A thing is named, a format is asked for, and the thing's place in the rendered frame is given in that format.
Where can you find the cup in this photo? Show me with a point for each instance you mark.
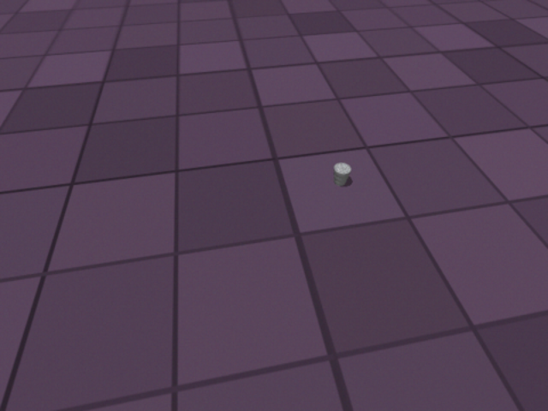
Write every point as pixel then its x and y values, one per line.
pixel 341 173

